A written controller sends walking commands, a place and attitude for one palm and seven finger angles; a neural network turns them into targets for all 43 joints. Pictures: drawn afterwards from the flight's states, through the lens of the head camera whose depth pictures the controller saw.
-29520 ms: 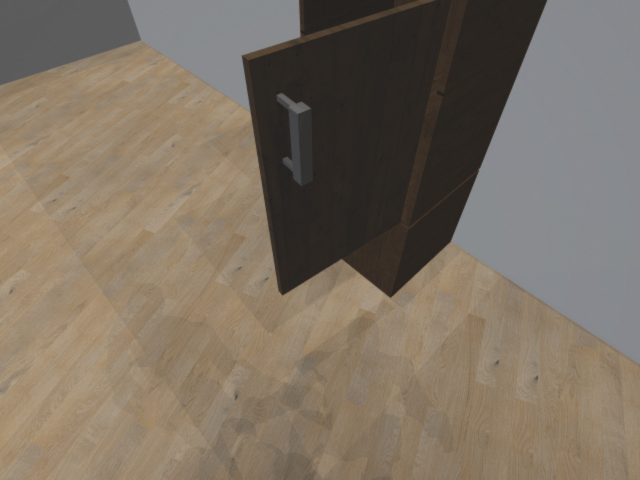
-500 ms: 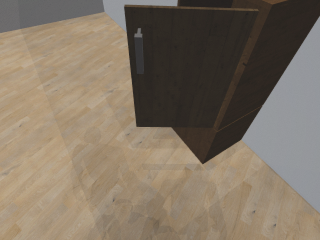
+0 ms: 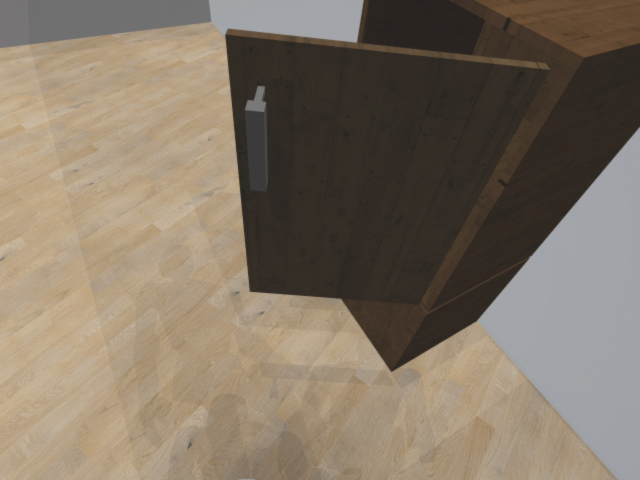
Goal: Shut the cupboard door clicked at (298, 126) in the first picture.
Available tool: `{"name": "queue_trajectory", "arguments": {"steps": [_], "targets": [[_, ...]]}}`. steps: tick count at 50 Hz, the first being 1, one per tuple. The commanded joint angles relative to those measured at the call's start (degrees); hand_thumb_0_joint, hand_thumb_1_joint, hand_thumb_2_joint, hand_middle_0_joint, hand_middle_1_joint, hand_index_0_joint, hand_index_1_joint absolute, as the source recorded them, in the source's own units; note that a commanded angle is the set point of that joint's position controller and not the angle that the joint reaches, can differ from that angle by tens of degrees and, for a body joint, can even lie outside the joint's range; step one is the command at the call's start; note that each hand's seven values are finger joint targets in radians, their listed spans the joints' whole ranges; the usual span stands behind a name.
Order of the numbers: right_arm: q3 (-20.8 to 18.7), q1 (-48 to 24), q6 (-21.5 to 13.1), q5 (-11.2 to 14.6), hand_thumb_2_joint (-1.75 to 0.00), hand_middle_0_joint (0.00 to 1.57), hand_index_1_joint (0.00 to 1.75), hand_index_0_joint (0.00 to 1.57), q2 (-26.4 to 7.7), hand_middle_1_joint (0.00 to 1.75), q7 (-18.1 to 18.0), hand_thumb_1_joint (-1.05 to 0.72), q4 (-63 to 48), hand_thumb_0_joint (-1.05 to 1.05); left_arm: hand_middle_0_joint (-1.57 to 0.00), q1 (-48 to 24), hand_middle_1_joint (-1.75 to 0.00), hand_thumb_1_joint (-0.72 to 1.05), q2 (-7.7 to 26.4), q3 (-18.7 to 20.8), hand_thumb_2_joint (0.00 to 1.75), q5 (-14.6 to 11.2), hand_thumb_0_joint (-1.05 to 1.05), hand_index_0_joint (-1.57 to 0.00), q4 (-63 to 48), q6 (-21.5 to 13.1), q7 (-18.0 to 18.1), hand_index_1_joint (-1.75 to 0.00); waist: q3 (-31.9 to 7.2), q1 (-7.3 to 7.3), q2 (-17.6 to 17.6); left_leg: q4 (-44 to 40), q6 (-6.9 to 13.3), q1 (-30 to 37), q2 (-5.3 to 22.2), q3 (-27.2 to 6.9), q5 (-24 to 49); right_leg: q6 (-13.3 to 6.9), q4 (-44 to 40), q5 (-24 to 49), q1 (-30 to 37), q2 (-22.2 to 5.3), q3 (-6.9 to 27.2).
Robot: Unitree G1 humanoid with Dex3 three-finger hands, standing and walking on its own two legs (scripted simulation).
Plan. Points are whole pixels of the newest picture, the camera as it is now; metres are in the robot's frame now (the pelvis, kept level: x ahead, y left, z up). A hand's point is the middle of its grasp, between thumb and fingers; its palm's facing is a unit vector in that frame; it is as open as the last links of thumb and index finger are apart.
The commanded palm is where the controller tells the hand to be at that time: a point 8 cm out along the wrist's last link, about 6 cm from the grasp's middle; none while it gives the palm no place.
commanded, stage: come to a stop and stand still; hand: left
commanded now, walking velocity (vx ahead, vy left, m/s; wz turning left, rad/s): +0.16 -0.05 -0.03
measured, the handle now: (259, 140) +0.53 +0.13 +0.13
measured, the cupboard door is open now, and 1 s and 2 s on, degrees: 58 58 58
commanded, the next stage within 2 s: look again from close up in 1.20 s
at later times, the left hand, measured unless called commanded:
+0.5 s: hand (221, 472) +0.16 +0.14 -0.16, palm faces +0.03 -0.97 -0.23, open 7.4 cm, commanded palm none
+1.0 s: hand out of the picture +0.06 +0.24 -0.15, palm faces +0.02 -0.95 -0.30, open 7.4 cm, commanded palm none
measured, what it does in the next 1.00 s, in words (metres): steps on the spot: right foot, then left foot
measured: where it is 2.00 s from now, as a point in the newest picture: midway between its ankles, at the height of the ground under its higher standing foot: outside the picture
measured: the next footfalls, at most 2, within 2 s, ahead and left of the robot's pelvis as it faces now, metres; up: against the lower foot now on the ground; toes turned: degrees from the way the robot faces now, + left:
right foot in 0.32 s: +0.16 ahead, -0.18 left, +0.00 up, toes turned -4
left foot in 0.68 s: +0.08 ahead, +0.09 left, +0.00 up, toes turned +5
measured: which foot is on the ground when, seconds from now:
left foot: down 0.00-0.34, up 0.36-0.66, down 0.68-1.00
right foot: up 0.00-0.30, down 0.32-0.68, up 0.70-0.88, down 0.90-1.00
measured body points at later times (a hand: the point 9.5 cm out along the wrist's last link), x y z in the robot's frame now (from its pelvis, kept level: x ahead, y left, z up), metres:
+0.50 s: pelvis +0.08 -0.04 +0.01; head +0.14 -0.05 +0.45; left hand +0.16 +0.19 -0.14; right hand +0.12 -0.29 -0.15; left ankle +0.01 +0.06 -0.67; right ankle +0.12 -0.17 -0.73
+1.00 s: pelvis +0.04 +0.04 +0.00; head +0.04 +0.00 +0.45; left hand +0.06 +0.29 -0.13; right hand +0.13 -0.18 -0.15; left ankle +0.04 +0.09 -0.73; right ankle +0.06 -0.09 -0.73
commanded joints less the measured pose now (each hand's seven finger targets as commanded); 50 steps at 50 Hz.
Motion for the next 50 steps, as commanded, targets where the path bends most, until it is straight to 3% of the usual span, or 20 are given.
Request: {"name": "queue_trajectory", "arguments": {"steps": [1, 5, 9, 12, 14, 16, 18, 22, 28, 31, 32, 33, 34, 35, 36, 39, 42, 44, 46, 50], "targets": [[-2.28, 14.08, 0.07, 0.02, -0.90, 0.20, 0.30, 0.20, -12.48, 0.30, -2.59, -0.90, 1.39, 0.00, -0.20, -4.38, -0.30, 0.90, 4.57, 0.86, 0.90, 0.73, 0.00, -0.20, -6.36, -0.68, -0.08, -0.30, 0.10, -4.76, 12.70, -22.05, 8.62, 17.29, 21.03, -27.65, 10.52, -0.63, 28.61, -2.49, -25.87, -3.40, 6.47], [-1.04, 8.41, -1.03, 0.26, -0.90, 0.20, 0.30, 0.20, -8.47, 0.30, -2.77, -0.90, 0.52, 0.00, -0.20, -2.43, -0.30, 0.90, 1.31, 0.65, 0.90, 0.64, 0.00, -0.20, -5.51, -0.16, -0.66, -0.30, -1.34, -1.00, 6.33, -21.00, 6.19, 14.08, 14.89, -13.18, 22.63, 1.44, 20.78, 5.17, -20.22, -4.60, 5.71], [-0.51, 4.25, -0.12, 0.80, -0.90, 0.20, 0.30, 0.20, -8.06, 0.30, -3.31, -0.90, 0.52, 0.00, -0.20, -1.69, -0.30, 0.90, 0.49, 0.17, 0.90, 0.22, 0.00, -0.20, -5.20, 1.20, 0.47, -0.30, -2.89, 0.19, 8.65, -16.01, 4.95, 11.71, 12.40, -6.49, 39.21, 2.74, 5.14, 9.78, -10.42, -3.06, 3.25], [-1.86, 2.31, 1.56, 1.23, -0.90, 0.20, 0.30, 0.20, -9.53, 0.30, -3.17, -0.90, 1.09, 0.00, -0.20, -0.56, -0.30, 0.90, 2.29, 0.66, 0.90, 0.42, 0.00, -0.20, -5.23, 1.93, 0.73, -0.30, -2.72, 1.11, 11.09, -13.23, 3.70, 10.78, 11.39, -6.04, 29.73, 2.97, -2.98, 15.57, -6.14, -2.23, 1.59], [-2.25, 2.17, 2.30, 1.58, -0.90, 0.20, 0.30, 0.20, -8.30, 0.30, -2.89, -0.90, 1.06, 0.00, -0.20, 0.27, -0.30, 0.90, 5.31, 1.27, 0.90, 0.89, 0.00, -0.20, -5.66, 1.52, 0.97, -0.30, 0.59, 1.94, 6.96, -9.40, 0.56, 6.53, 7.68, -5.28, 20.31, 2.07, -9.48, 28.78, -3.22, -3.52, 4.76], [-2.45, 4.90, 3.22, 2.12, -0.90, 0.20, 0.30, 0.20, -5.62, 0.30, -2.21, -0.90, 0.52, 0.00, -0.20, -0.60, -0.30, 0.90, 10.11, 1.90, 0.90, 1.33, 0.00, -0.20, -6.52, 1.05, 1.47, -0.30, -0.77, 0.76, -3.19, -1.74, -3.12, 2.02, -0.03, -1.66, -0.89, -3.91, -10.44, 48.50, -1.64, -14.83, 16.04], [-2.67, 6.09, 4.88, 2.21, -0.90, 0.20, 0.30, 0.20, -3.70, 0.30, -2.12, -0.90, 0.81, 0.00, -0.20, -2.50, -0.30, 0.90, 11.92, 2.09, 0.90, 1.13, 0.00, -0.20, -7.19, 1.05, 1.60, -0.30, -2.96, 0.38, -7.21, 12.62, -3.70, 4.55, -2.72, -3.17, -19.02, -9.83, -17.07, 46.41, -5.47, -21.82, 19.65], [-2.69, 2.06, 4.79, 2.16, -0.90, 0.20, 0.30, 0.20, -6.19, 0.30, -2.27, -0.90, -0.81, 0.00, -0.20, -3.61, -0.30, 0.90, 10.35, 2.72, 0.90, 1.04, 0.00, -0.20, -8.08, 1.01, 2.92, -0.30, -6.49, 2.14, -10.85, 26.38, -4.38, -5.91, -2.82, -9.28, -19.38, -11.61, -12.32, 65.04, 5.22, -20.81, 17.78], [-2.16, -0.11, 4.67, 2.03, -0.90, 0.20, 0.30, 0.20, -5.62, 0.30, -1.31, -0.90, -2.83, 0.00, -0.20, -5.60, -0.30, 0.90, 11.36, 3.51, 0.90, 1.55, 0.00, -0.20, -10.53, 1.35, 3.11, -0.30, -10.14, 2.17, -9.00, 13.53, -5.35, -1.78, -2.74, -8.61, -15.14, -10.02, -12.36, 54.34, 4.84, -19.45, 15.01], [-1.93, 4.75, 4.13, 1.97, -0.90, 0.20, 0.30, 0.20, -5.47, 0.30, -1.23, -0.90, -1.56, 0.00, -0.20, -7.84, -0.30, 0.90, 11.42, 3.38, 0.90, 1.33, 0.00, -0.20, -10.85, 1.83, 2.66, -0.30, -9.33, -0.77, -8.50, -5.53, -4.97, 8.44, -3.50, -5.71, -2.76, -5.77, -9.90, 40.32, -1.54, -16.26, 12.72], [-3.24, 4.51, 2.32, 2.66, -0.90, 0.20, 0.30, 0.20, -9.24, 0.30, -1.41, -0.90, -5.98, 0.00, -0.20, -5.80, -0.30, 0.90, 12.21, 2.22, 0.90, 0.17, 0.00, -0.20, -11.70, 1.04, 5.43, -0.30, -20.91, -3.03, 5.26, -11.91, -5.47, 11.71, -1.96, -2.08, 2.10, -3.12, -0.70, 55.26, 8.69, -14.44, 12.91], [-2.94, 3.05, 1.79, 1.69, -0.90, 0.20, 0.30, 0.20, -8.99, 0.30, -1.55, -0.90, -8.26, 0.00, -0.20, -5.19, -0.30, 0.90, 10.21, 1.30, 0.90, -0.21, 0.00, -0.20, -13.79, 1.82, 4.96, -0.30, -18.32, -1.57, 12.96, -15.58, -3.64, 13.61, 1.37, -6.40, 10.32, -1.34, 4.31, 35.16, 1.42, -10.21, 7.73], [-3.10, 0.85, 1.76, 0.90, -0.90, 0.20, 0.30, 0.20, -11.45, 0.30, -1.60, -0.90, -9.52, 0.00, -0.20, -5.33, -0.30, 0.90, 6.42, 0.47, 0.90, -0.23, 0.00, -0.20, -13.72, 2.59, 4.15, -0.30, -14.33, -0.32, 26.91, -14.37, -0.46, 17.10, 8.40, -14.32, 26.90, 0.31, 8.28, 7.76, -11.60, -4.41, 3.82], [-3.35, -0.87, 3.05, 0.26, -0.90, 0.20, 0.30, 0.20, -13.49, 0.30, -1.73, -0.90, -10.83, 0.00, -0.20, -5.00, -0.30, 0.90, 6.33, 0.38, 0.90, 0.07, 0.00, -0.20, -13.89, 3.37, 3.60, -0.30, -9.28, -0.19, 25.98, -12.91, 4.32, 12.97, 12.50, -14.93, 29.46, 0.76, 12.78, -3.06, -16.85, -2.43, 4.55], [-2.97, -1.95, 3.31, 0.20, -0.90, 0.20, 0.30, 0.20, -11.69, 0.30, -1.88, -0.90, -12.10, 0.00, -0.20, -6.35, -0.30, 0.90, 6.34, 0.51, 0.90, 0.49, 0.00, -0.20, -14.19, 4.35, 3.30, -0.30, -3.23, -0.53, 20.90, -15.02, 5.84, 5.07, 11.08, -13.36, 21.98, 0.85, 16.91, -2.98, -16.65, -1.37, 5.78], [-1.65, -5.13, 3.10, 0.12, -0.90, 0.20, 0.30, 0.20, -9.76, 0.30, -1.45, -0.90, -13.60, 0.00, -0.20, -4.92, -0.30, 0.90, 5.85, 0.23, 0.90, 0.91, 0.00, -0.20, -13.51, 3.97, 2.07, -0.30, 8.23, 1.83, 11.19, -18.35, 5.98, -7.82, 8.74, -13.88, 6.72, 0.72, 16.56, 2.24, -14.34, -1.44, 5.78], [-1.70, -2.32, 2.42, 0.39, -0.90, 0.20, 0.30, 0.20, -10.72, 0.30, -1.53, -0.90, -13.16, 0.00, -0.20, -0.39, -0.30, 0.90, 4.37, -0.26, 0.90, 0.82, 0.00, -0.20, -12.80, 2.70, 1.65, -0.30, 4.97, 2.53, 3.52, -16.74, 5.34, -1.75, 8.31, -14.42, -0.62, 1.00, 2.12, 6.80, -10.33, -1.37, 4.53], [-1.29, -0.51, 2.01, 1.04, -0.90, 0.20, 0.30, 0.20, -9.20, 0.30, -1.67, -0.90, -12.60, 0.00, -0.20, -0.23, -0.30, 0.90, 6.43, -0.18, 0.90, 0.96, 0.00, -0.20, -12.98, 1.37, 1.79, -0.30, 2.42, 1.53, 0.30, -13.14, 2.82, 0.99, 4.27, -13.28, -3.27, -1.00, -9.66, 13.92, -8.07, -3.26, 11.47], [-0.87, 2.78, 1.85, 1.54, -0.90, 0.20, 0.30, 0.20, -7.69, 0.30, -1.59, -0.90, -11.68, 0.00, -0.20, -2.58, -0.30, 0.90, 8.48, -0.62, 0.90, 0.86, 0.00, -0.20, -14.03, 0.37, 1.86, -0.30, -0.84, -1.94, -1.66, -11.05, 0.67, 8.64, -0.41, -9.80, -4.93, -4.94, -13.54, 12.45, -13.90, -9.55, 19.73], [-0.81, 4.50, 0.93, 1.35, -0.90, 0.20, 0.30, 0.20, -9.07, 0.30, -1.65, -0.90, -8.68, 0.00, -0.20, -4.16, -0.30, 0.90, 6.52, -0.89, 0.90, 0.45, 0.00, -0.20, -13.77, 0.39, 2.05, -0.30, -2.96, -1.58, -4.60, -16.70, 1.67, 11.40, 3.42, -13.08, 1.25, -1.90, -10.56, 13.44, -10.88, -4.36, 12.50]]}}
